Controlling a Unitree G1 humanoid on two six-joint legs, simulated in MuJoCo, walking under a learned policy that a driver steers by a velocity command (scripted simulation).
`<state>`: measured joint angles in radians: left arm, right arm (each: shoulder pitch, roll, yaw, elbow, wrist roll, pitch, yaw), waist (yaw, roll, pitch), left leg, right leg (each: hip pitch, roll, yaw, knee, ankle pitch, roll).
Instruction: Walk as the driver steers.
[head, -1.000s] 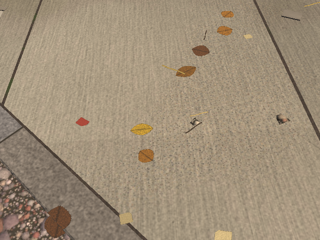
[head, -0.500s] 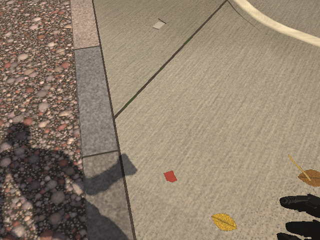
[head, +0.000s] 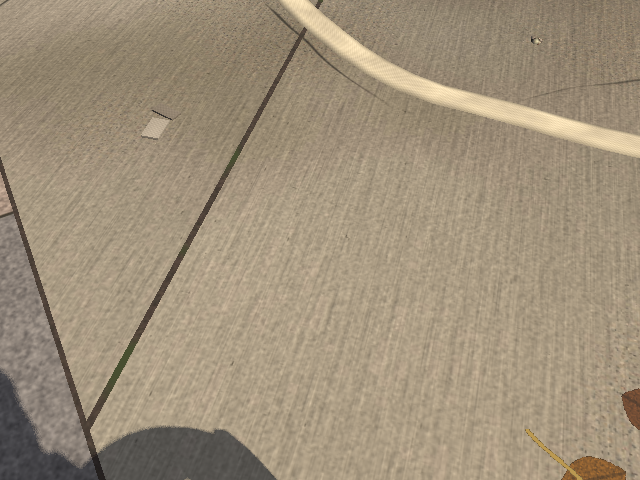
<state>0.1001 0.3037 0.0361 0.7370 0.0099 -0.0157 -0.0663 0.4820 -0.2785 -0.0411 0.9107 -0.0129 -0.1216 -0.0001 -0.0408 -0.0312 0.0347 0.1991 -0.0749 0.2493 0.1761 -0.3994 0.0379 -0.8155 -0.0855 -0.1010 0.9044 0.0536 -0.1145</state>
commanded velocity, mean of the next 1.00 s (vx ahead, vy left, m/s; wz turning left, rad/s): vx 1.00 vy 0.00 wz -0.90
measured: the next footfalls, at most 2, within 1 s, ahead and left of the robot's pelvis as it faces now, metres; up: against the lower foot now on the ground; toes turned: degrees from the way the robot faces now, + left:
right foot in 0.10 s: +0.31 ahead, -0.04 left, +0.00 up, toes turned -10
left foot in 0.52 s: +0.75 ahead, +0.01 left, +0.00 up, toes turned -33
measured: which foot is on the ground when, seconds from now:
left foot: down 0.00-0.10, up 0.12-0.50, down 0.52-0.98, up 1.00-1.00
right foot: up 0.00-0.08, down 0.10-0.52, up 0.54-0.96, down 0.98-1.00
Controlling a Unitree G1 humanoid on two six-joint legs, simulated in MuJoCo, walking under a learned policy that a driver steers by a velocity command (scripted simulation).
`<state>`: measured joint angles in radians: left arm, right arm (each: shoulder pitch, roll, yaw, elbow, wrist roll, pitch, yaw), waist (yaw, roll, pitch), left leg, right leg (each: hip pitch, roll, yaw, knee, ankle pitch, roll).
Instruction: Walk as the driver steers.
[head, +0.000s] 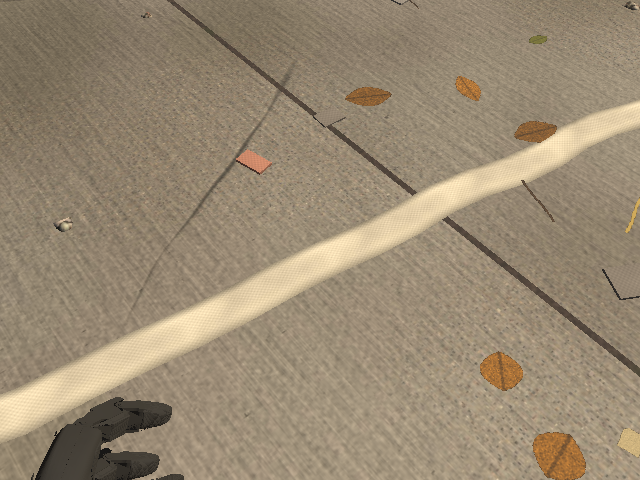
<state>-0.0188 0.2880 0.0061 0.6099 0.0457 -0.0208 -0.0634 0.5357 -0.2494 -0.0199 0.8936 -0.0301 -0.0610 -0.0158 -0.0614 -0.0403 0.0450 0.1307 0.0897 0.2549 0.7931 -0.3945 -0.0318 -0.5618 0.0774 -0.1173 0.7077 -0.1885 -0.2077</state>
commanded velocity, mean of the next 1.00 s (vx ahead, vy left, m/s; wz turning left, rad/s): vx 0.96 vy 0.00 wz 0.65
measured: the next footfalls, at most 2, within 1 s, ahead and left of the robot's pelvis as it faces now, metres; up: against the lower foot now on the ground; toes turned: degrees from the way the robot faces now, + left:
left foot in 0.44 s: +0.58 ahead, +0.13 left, +0.00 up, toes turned +18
right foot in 0.84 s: +1.03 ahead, +0.13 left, +0.00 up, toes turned +40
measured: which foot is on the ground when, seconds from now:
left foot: up 0.00-0.42, down 0.44-0.86, up 0.88-1.00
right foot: down 0.00-0.44, up 0.46-0.82, down 0.84-1.00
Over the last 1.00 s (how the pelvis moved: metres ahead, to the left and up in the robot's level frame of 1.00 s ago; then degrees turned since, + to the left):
0.84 -0.27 -0.02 -55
